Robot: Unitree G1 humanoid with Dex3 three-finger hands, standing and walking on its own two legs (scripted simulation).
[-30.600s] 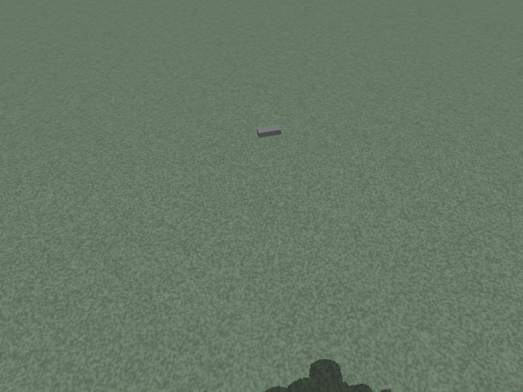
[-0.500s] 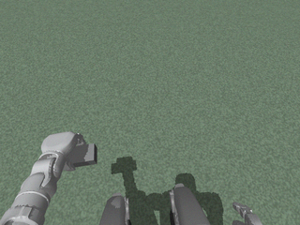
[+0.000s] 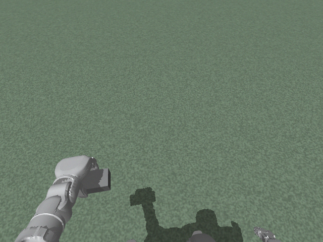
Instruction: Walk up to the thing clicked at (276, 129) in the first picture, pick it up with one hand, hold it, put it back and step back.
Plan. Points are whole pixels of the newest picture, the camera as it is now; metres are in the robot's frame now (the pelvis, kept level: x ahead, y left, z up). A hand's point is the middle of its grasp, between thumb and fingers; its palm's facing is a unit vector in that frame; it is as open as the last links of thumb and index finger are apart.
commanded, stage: hold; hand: left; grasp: from above
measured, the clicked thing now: (85, 182) +0.33 +0.22 -0.11
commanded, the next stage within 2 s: crouch in 1.98 s
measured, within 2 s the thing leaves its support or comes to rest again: neither
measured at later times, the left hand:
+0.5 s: hand (74, 173) +0.32 +0.23 -0.03, palm faces -0.47 -0.05 -0.88, open 8.3 cm
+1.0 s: hand (75, 174) +0.31 +0.22 -0.02, palm faces -0.46 -0.04 -0.89, open 8.4 cm
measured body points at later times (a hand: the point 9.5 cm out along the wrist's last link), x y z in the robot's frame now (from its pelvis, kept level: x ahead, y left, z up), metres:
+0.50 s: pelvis +0.02 +0.00 +0.02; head +0.05 +0.00 +0.47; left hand +0.34 +0.23 +0.02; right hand +0.14 -0.26 -0.09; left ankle +0.02 +0.13 -0.69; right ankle +0.05 -0.14 -0.69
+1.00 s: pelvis +0.02 +0.00 +0.03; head +0.04 -0.02 +0.48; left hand +0.33 +0.22 +0.03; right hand +0.15 -0.27 -0.09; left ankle +0.02 +0.12 -0.69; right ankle +0.05 -0.14 -0.69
